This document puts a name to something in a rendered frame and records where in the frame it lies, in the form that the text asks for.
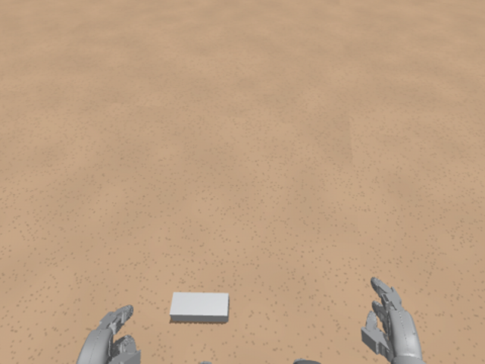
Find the carton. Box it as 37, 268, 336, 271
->
170, 292, 230, 322

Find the left robot hand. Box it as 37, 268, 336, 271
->
76, 305, 141, 364

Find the right robot hand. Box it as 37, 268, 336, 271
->
361, 277, 423, 362

